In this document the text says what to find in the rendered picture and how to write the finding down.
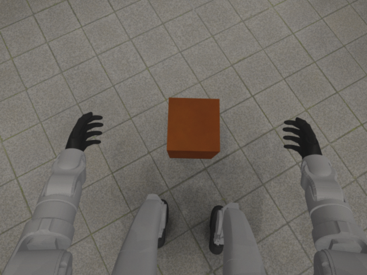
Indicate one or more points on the robot left upper arm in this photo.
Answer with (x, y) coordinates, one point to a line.
(41, 262)

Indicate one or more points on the robot right hand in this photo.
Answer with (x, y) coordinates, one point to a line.
(307, 138)

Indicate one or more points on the carton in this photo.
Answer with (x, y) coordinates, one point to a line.
(193, 129)

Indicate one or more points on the robot shin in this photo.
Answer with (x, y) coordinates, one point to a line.
(156, 197)
(217, 239)

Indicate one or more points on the robot right upper arm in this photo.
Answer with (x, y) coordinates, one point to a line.
(336, 262)

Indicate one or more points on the robot right forearm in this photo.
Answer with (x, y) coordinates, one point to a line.
(334, 226)

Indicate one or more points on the robot left hand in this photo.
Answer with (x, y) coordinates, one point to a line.
(79, 134)

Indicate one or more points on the robot left forearm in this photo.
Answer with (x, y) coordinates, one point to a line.
(51, 226)

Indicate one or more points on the left robot shin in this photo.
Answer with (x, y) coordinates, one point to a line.
(156, 197)

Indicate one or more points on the right robot shin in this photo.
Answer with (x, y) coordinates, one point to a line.
(217, 239)

